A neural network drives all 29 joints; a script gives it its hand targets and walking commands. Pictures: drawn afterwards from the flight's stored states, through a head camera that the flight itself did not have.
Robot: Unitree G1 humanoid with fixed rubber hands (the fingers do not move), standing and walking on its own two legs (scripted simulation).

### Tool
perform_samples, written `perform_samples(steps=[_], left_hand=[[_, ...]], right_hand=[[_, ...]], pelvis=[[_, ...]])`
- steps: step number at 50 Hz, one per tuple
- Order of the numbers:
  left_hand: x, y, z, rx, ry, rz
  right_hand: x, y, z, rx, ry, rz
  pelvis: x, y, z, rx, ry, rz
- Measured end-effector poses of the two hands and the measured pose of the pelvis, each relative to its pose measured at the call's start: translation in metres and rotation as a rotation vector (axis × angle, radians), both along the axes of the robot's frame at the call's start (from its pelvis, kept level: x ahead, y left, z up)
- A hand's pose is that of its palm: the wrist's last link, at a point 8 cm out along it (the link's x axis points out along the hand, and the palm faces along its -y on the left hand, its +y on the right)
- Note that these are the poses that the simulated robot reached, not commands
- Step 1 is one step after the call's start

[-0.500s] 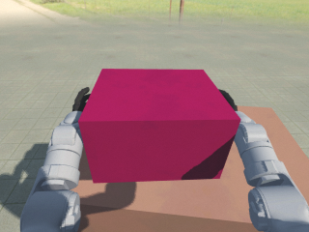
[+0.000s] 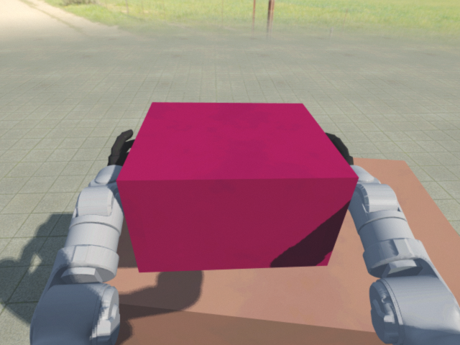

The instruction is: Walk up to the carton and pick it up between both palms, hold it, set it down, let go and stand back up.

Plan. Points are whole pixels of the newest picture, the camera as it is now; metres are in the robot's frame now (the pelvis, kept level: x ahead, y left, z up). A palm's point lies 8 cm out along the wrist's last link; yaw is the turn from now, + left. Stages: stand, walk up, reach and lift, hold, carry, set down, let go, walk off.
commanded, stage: hold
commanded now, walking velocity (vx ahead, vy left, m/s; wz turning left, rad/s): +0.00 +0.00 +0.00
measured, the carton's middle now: (231, 176) +0.37 +0.03 +0.17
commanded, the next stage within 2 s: set down in 0.80 s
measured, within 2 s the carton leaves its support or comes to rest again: neither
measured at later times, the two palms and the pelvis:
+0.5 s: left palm (120, 172) +0.36 +0.23 +0.19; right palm (341, 172) +0.38 -0.17 +0.18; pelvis +0.00 +0.00 +0.00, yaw +0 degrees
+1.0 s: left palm (121, 179) +0.35 +0.23 +0.18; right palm (342, 174) +0.38 -0.17 +0.18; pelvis +0.00 +0.00 +0.00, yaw +0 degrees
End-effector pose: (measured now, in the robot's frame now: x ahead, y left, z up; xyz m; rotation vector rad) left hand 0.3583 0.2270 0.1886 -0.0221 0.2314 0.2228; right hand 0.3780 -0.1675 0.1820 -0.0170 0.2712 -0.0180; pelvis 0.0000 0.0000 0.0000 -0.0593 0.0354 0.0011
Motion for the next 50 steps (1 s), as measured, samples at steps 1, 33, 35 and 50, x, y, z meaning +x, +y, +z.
perform_samples(steps=[1,33,35,50], left_hand=[[0.0,0.0,0.0,0.0,-0.001,0.0],[0.0,0.0,0.0,-0.001,-0.001,0.0],[0.0,0.0,0.0,-0.001,-0.001,0.0],[-0.006,-0.002,-0.012,0.004,-0.017,0.004]], right_hand=[[0.0,0.0,0.0,0.0,-0.001,0.0],[0.0,0.0,0.0,-0.001,0.0,0.0],[0.0,0.0,0.0,-0.001,0.0,0.0],[0.001,-0.003,-0.005,-0.01,-0.021,0.02]], pelvis=[[0.0,0.0,0.0,0.0,0.0,0.0],[0.0,0.0,0.0,0.0,-0.001,0.001],[0.0,0.0,0.0,0.0,-0.001,0.001],[-0.002,-0.002,0.0,0.001,-0.008,0.002]])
